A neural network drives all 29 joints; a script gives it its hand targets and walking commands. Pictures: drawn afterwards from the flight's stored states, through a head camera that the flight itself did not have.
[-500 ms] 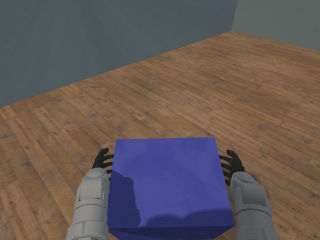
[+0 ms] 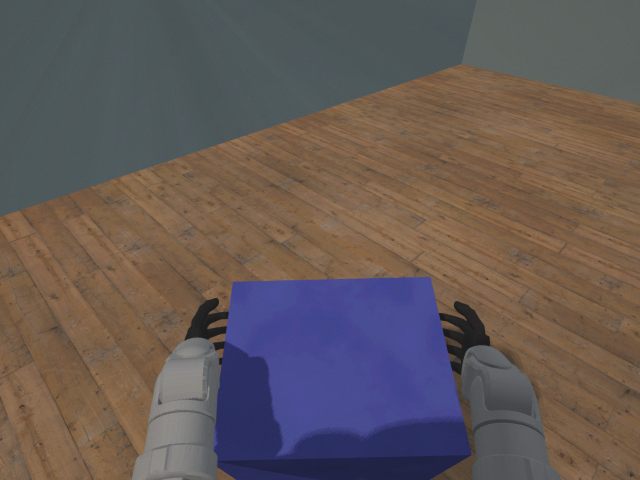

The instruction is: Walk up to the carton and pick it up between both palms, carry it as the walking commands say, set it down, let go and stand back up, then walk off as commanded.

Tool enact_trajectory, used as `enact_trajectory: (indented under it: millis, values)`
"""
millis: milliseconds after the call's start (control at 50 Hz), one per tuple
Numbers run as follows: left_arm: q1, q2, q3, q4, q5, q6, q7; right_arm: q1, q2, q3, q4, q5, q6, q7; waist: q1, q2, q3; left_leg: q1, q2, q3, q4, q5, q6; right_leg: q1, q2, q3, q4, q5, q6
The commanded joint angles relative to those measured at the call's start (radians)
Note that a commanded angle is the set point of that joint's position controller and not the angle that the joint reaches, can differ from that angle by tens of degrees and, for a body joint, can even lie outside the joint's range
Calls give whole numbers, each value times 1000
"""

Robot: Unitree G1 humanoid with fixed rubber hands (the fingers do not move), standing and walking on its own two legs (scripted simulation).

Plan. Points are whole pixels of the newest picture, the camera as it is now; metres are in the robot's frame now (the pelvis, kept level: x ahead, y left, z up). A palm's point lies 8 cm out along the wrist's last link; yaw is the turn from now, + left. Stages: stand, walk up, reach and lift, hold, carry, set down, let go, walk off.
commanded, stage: hold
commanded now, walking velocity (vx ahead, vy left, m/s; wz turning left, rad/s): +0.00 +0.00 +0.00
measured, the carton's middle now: (333, 385) +0.31 +0.01 -0.05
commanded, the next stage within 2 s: carry in 0.36 s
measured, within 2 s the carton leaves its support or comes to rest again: neither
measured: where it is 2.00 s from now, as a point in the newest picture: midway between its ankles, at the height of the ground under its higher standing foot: outside the picture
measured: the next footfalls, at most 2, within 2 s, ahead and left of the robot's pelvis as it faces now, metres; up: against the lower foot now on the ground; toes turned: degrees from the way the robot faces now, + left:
left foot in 0.92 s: +0.02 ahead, +0.00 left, +0.00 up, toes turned +26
right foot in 1.36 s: +0.14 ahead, -0.29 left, +0.00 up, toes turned +28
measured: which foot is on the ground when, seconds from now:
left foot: down 0.00-0.60, up 0.62-0.90, down 0.92-1.00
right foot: down 0.00-0.94, up 0.96-1.00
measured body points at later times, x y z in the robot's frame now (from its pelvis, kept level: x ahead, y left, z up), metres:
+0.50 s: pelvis -0.01 -0.01 +0.00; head -0.04 -0.01 +0.44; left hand +0.30 +0.19 +0.05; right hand +0.31 -0.18 +0.05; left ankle +0.04 +0.12 -0.75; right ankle -0.02 -0.12 -0.74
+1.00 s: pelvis -0.02 -0.10 -0.03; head -0.01 -0.09 +0.42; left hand +0.18 +0.17 +0.04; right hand +0.31 -0.17 +0.05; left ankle -0.01 -0.02 -0.75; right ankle -0.03 -0.16 -0.70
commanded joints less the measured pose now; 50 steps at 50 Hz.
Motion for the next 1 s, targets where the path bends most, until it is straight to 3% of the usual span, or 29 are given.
enact_trajectory:
  millis: [0,20,60,80,180,200,300,320,340,360,400,420,500,540,560,580,600,640,660,720,780,800,860,880,900,920,940,960,980]
  values:
    - [-537,-981,-598,-54,-295,-24,-436,-508,894,531,-20,168,-1,357,-84,26,-221,291,-92,22,-59,105,-5,2,27,37,-67,43,-6]
    - [-545,-989,-608,-55,-298,-24,-435,-526,886,534,-43,173,-7,360,-89,81,-202,289,-95,30,-56,90,-8,-3,19,40,-63,39,-13]
    - [-510,-980,-585,-36,-285,-17,-432,-530,889,543,-29,180,-2,357,-74,58,-199,265,-98,31,-62,104,-6,18,25,37,-59,49,-7]
    - [-541,-979,-604,-59,-298,-24,-438,-523,895,542,-35,176,-4,359,-94,26,-224,286,-101,30,-55,97,-5,13,25,37,-63,45,-2]
    - [-501,-990,-601,-39,-297,-22,-436,-508,891,549,-51,179,-2,353,-89,39,-223,281,-99,28,-61,132,-5,35,28,33,-63,84,-6]
    - [-518,-982,-601,-42,-302,-27,-440,-532,888,557,-56,172,-7,351,-89,4,-208,274,-96,25,-56,104,-1,20,27,32,-61,55,0]
    - [-517,-983,-605,-55,-300,-19,-437,-493,892,536,-22,171,2,351,-98,42,-193,289,-99,32,-57,118,-7,9,26,36,-65,63,-5]
    - [-525,-972,-593,-40,-298,-21,-438,-526,896,534,-31,167,2,350,-93,-5,-176,271,-93,27,-64,59,-2,4,27,28,-68,16,-2]
    - [-564,-1017,-744,-151,-346,-34,-413,-432,873,614,-134,198,-8,336,-71,172,-196,90,167,-107,18,219,27,-45,-120,-83,243,-104,-1]
    - [-509,-1022,-724,-114,-338,-29,-410,-443,897,632,-152,211,7,329,-41,227,-152,28,212,-230,-58,35,57,-88,-57,-94,319,-265,16]
    - [-544,-984,-738,-185,-366,-17,-398,-500,914,692,-232,249,33,312,-16,217,-56,-141,258,-318,-140,-353,93,-105,-33,-107,312,-398,22]
    - [-530,-1006,-749,-209,-376,-3,-384,-551,926,725,-305,277,47,301,-27,208,-32,-140,262,-334,-139,-380,98,-134,-40,-108,323,-375,25]
    - [-525,-979,-837,-391,-459,100,-340,-530,899,855,-460,351,166,263,-40,183,-118,-148,214,-285,11,-28,67,16,-48,-114,185,-226,20]
    - [-551,-951,-878,-477,-526,177,-319,-464,869,876,-504,385,243,235,-29,130,-201,-161,169,-223,159,156,54,111,-87,-82,124,-122,11]
    - [-555,-931,-886,-544,-550,210,-309,-456,880,889,-540,409,279,226,-28,11,-222,-222,114,-112,291,123,26,187,-169,-39,99,52,-4]
    - [-494,-927,-884,-552,-556,251,-296,-434,885,890,-567,438,324,221,-28,-195,-195,-351,1,40,485,-107,1,189,-307,76,147,405,-68]
    - [-496,-928,-891,-584,-569,281,-289,-428,888,875,-586,455,354,222,-34,-200,-199,-387,4,101,660,-378,-2,140,-372,60,181,567,-133]
    - [-476,-907,-878,-666,-592,347,-272,-441,869,912,-685,526,416,216,-42,-67,-153,-399,35,110,775,-355,-8,64,-350,-27,172,577,-116]
    - [-480,-890,-885,-715,-604,375,-267,-418,869,917,-691,546,446,217,-44,-39,-115,-419,45,130,748,-330,-12,62,-329,-75,190,588,-124]
    - [-450,-902,-873,-737,-624,446,-262,-417,855,923,-750,547,513,199,-45,-141,-102,-425,45,191,673,-295,-17,94,-302,-148,204,639,-127]
    - [-342,-886,-844,-727,-613,499,-258,-384,846,935,-782,564,562,193,-34,-166,-136,-354,4,237,529,-325,0,153,-279,-163,267,758,-131]
    - [-334,-888,-848,-723,-605,507,-255,-382,847,929,-786,564,568,199,-33,-142,-179,-307,-1,236,427,-305,11,176,-279,-163,299,834,-132]
    - [-327,-895,-850,-716,-605,524,-258,-325,855,904,-768,546,583,198,-45,-178,-249,-166,-35,282,187,-146,27,192,-238,-233,451,934,-71]
    - [-368,-900,-870,-749,-621,523,-258,-285,887,906,-747,548,582,199,-76,-120,-282,43,34,218,60,73,47,43,-229,-267,562,851,-18]
    - [-406,-907,-892,-783,-626,520,-256,-308,895,907,-758,560,580,203,-94,54,-315,307,208,-27,102,413,120,-285,-186,-220,675,286,40]
    - [-437,-923,-907,-814,-643,514,-258,-317,887,902,-780,575,569,205,-69,324,-314,437,471,-418,150,774,228,-535,-57,-209,863,-407,72]
    - [-454,-916,-904,-809,-649,510,-264,-332,898,907,-781,572,570,198,-61,234,-293,325,510,-559,120,628,276,-555,-93,19,989,-480,65]
    - [-457,-915,-920,-837,-651,505,-264,-309,893,927,-809,562,566,199,-60,124,-248,208,471,-529,90,317,264,-542,-131,64,982,-426,42]
    - [-463,-933,-926,-831,-646,503,-263,-345,899,924,-823,559,563,206,-62,63,-201,124,391,-453,18,30,207,-539,-137,37,929,-352,39]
